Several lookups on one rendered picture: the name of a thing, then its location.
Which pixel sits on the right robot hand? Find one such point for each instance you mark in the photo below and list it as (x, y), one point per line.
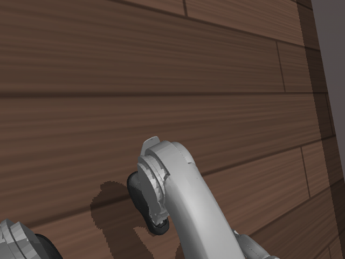
(250, 248)

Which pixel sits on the right robot foot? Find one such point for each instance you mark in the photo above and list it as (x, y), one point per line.
(134, 189)

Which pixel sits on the left robot foot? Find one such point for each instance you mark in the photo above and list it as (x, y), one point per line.
(50, 249)

